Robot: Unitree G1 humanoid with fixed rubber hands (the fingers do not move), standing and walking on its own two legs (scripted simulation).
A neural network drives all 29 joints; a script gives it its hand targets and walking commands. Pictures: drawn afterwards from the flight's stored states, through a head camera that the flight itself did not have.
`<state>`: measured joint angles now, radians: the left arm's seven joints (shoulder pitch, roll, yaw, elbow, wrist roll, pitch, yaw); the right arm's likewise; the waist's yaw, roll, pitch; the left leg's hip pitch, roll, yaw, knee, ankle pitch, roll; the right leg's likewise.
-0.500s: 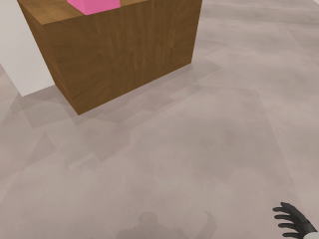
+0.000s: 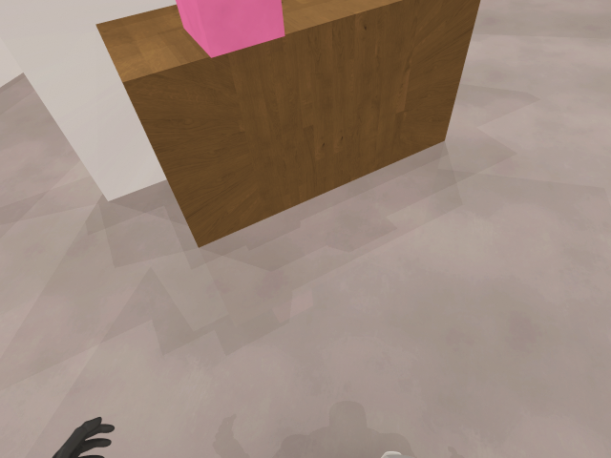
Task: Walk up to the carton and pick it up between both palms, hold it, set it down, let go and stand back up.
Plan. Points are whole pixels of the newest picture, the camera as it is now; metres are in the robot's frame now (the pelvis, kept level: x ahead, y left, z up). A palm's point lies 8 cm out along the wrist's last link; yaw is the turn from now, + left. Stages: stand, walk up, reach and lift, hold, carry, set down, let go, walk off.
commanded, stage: walk up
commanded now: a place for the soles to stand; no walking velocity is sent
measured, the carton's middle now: out of the picture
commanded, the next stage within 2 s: none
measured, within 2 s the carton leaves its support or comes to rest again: neither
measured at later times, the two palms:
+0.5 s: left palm out of the picture +0.14 +0.32 -0.10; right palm (474, 259) +0.44 -0.27 -0.06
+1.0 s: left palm (139, 305) +0.39 +0.30 -0.06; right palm (471, 200) +0.62 -0.33 -0.10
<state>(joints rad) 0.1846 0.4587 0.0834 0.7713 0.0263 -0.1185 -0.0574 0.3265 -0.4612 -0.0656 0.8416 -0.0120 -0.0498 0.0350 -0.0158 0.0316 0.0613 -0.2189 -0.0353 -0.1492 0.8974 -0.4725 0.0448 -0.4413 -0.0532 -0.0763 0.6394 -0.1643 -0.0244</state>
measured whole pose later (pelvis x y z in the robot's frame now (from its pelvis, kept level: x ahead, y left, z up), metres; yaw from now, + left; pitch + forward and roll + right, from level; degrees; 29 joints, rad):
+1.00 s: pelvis +0.42 -0.04 +0.00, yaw +20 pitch -3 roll +3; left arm 0.25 0.45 0.09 0.76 0.03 -0.06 -0.08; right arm 0.27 -0.47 -0.07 0.82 -0.02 -0.08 -0.01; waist 0.02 0.00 0.10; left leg -0.29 0.00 -0.08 1.04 -0.52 0.04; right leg -0.42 -0.07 -0.05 0.71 -0.23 -0.03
